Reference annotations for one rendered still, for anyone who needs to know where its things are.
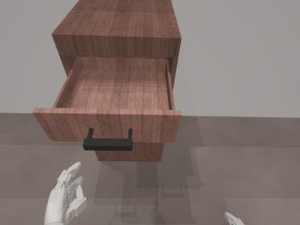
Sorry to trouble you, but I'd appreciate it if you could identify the right robot hand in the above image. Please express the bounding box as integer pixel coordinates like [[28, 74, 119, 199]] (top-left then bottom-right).
[[224, 212, 245, 225]]

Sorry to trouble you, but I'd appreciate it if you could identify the handle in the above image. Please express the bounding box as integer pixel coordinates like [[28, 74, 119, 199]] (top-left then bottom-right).
[[82, 127, 133, 151]]

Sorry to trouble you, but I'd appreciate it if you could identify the cabinet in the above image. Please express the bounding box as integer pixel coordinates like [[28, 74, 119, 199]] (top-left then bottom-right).
[[52, 0, 182, 162]]

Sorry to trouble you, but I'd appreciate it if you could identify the drawer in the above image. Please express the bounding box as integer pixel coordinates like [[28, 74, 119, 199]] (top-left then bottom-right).
[[33, 57, 182, 143]]

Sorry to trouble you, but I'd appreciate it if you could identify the left robot hand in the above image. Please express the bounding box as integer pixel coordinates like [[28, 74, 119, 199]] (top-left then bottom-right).
[[44, 162, 87, 225]]

